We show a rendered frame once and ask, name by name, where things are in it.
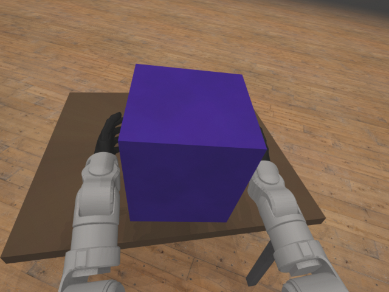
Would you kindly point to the right robot upper arm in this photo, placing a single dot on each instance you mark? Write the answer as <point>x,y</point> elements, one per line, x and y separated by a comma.
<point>320,282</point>

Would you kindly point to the left robot hand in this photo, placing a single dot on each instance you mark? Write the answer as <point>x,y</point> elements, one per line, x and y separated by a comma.
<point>107,140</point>

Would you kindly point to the robot right forearm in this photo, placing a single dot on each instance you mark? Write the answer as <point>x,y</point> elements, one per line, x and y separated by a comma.
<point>296,251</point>

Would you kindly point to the robot left forearm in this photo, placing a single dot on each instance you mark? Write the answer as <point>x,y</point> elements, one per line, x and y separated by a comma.
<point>95,225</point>

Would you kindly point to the left robot upper arm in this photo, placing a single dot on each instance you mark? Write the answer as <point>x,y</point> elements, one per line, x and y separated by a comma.
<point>97,286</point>

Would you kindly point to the right robot hand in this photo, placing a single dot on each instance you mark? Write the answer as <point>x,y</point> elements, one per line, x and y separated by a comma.
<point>266,155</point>

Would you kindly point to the table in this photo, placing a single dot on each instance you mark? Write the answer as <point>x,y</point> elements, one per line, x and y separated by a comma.
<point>43,228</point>

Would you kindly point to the carton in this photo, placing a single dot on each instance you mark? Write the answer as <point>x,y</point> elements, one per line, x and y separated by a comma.
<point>189,144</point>

